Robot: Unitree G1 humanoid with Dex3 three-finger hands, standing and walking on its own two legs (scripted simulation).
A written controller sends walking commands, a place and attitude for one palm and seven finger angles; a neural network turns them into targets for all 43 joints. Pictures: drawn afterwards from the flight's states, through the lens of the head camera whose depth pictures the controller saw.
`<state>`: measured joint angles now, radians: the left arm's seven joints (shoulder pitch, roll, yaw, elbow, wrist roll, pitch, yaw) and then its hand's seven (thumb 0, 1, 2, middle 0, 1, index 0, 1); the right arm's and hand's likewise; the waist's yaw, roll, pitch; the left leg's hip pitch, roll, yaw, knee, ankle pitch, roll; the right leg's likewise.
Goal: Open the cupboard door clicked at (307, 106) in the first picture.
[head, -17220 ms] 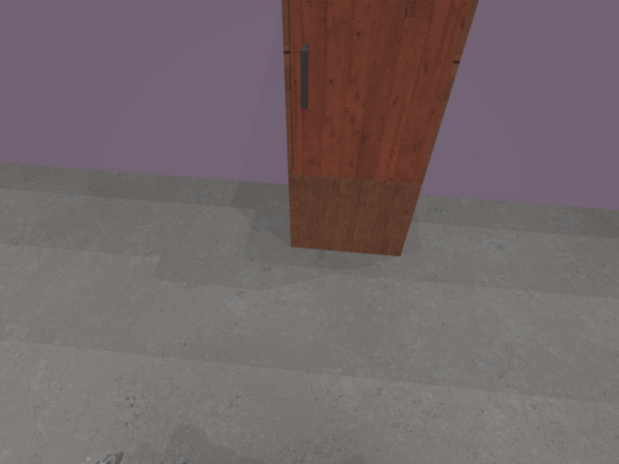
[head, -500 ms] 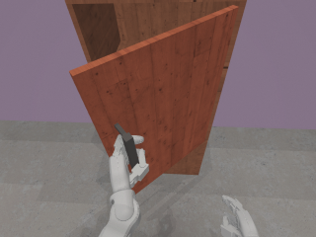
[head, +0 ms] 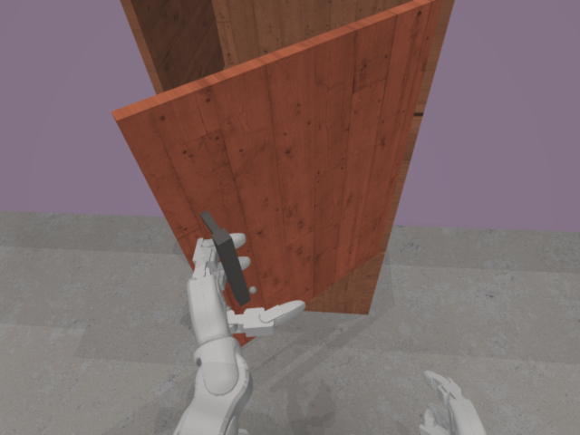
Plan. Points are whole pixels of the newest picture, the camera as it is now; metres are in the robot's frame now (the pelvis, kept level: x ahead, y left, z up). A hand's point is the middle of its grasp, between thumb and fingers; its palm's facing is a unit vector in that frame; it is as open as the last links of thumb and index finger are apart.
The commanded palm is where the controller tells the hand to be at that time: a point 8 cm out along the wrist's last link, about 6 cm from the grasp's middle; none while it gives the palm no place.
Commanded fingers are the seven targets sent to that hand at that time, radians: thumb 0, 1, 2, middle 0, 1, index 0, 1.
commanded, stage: open thumb and fingers to let go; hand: left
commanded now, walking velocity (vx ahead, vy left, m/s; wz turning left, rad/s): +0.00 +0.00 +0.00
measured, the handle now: (226, 261) +0.34 +0.10 +0.07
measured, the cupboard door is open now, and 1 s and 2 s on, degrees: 40 43 41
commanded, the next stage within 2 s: slide the hand sideways off the handle in 0.32 s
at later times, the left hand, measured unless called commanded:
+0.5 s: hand (250, 296) +0.29 +0.06 +0.06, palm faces +0.14 -0.99 -0.05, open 15.3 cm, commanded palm +0.25 +0.10 +0.06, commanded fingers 0.00 -0.50 0.30 -0.15 -0.30 -0.15 -0.30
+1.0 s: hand (236, 330) +0.24 +0.08 +0.06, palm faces -0.15 -0.99 -0.01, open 16.2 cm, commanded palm +0.22 +0.15 +0.06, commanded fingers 0.00 -0.50 0.30 -0.15 -0.30 -0.15 -0.30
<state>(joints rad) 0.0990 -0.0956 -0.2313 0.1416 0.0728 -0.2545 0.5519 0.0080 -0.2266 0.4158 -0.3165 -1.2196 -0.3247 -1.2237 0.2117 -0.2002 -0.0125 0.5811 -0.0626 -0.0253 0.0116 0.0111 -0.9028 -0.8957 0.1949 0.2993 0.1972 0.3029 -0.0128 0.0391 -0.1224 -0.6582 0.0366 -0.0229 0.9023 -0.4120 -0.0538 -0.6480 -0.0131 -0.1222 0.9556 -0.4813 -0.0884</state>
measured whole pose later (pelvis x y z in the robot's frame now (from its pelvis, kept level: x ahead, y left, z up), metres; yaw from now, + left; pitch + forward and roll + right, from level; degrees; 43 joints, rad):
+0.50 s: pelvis -0.01 +0.02 +0.00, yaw +0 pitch +9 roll +1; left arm 0.07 -0.06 -0.28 0.15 0.09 -0.24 0.43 -0.01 -0.50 0.30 -0.34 -0.52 -0.29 -0.58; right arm 0.20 -0.19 0.01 0.55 -0.05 -0.03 0.03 0.01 -0.90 -0.90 0.20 0.30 0.20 0.30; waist -0.01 0.03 -0.12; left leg -0.68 0.03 -0.01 0.95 -0.43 -0.03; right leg -0.66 -0.02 -0.11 0.97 -0.47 -0.06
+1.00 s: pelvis -0.01 +0.04 -0.01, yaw -2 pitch +8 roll +1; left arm 0.24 0.05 -0.26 -0.03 0.00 -0.27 0.11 -0.01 -0.50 0.30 -0.19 -0.32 -0.18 -0.31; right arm 0.26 -0.21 0.03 0.45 0.00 -0.02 0.01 0.01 -0.90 -0.90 0.20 0.30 0.20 0.30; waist -0.02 0.03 -0.09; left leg -0.68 0.03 0.03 0.98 -0.45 -0.01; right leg -0.67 -0.02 -0.07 1.00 -0.48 -0.04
